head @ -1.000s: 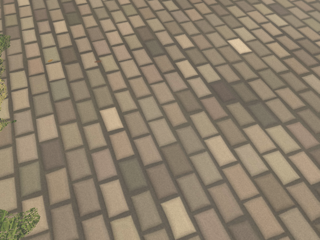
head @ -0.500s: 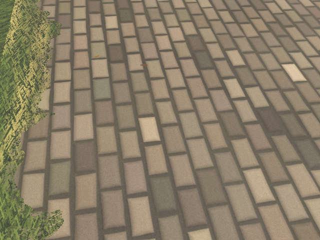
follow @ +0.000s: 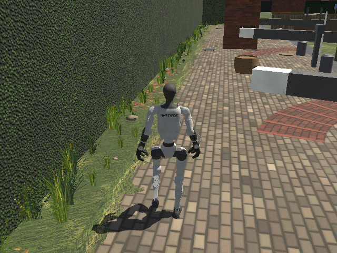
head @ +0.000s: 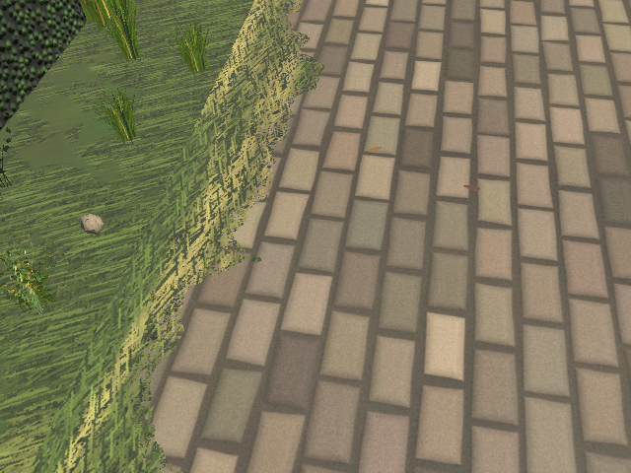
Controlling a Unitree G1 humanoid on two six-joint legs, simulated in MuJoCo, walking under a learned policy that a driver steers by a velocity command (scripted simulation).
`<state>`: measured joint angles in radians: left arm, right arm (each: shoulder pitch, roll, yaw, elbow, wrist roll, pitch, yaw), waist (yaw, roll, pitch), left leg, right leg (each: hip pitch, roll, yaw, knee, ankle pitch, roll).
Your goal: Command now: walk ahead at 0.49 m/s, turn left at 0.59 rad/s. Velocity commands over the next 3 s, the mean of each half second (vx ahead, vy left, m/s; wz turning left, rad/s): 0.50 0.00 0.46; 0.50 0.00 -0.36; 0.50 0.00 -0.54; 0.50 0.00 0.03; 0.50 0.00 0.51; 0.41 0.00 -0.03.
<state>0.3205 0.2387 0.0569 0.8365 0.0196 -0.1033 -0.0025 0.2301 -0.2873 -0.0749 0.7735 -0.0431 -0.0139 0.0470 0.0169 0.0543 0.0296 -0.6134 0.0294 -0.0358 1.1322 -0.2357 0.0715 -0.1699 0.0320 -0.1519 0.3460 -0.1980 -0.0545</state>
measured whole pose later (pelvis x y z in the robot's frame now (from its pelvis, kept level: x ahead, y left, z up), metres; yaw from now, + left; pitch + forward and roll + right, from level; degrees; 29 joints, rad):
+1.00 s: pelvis +0.55 +0.07 -0.01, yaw -3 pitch +0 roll +0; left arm 0.25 0.27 0.07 0.85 0.01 -0.03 -0.01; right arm 0.25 -0.24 -0.02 0.84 -0.03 -0.09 0.00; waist 0.00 0.01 0.05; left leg -0.43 0.04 -0.01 1.26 -0.33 0.02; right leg -0.30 0.13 -0.05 0.48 -0.19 -0.14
